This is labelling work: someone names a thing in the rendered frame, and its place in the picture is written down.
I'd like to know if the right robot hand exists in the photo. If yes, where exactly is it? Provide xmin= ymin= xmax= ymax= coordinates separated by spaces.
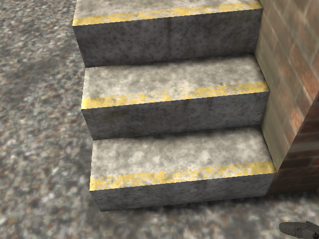
xmin=279 ymin=221 xmax=319 ymax=239

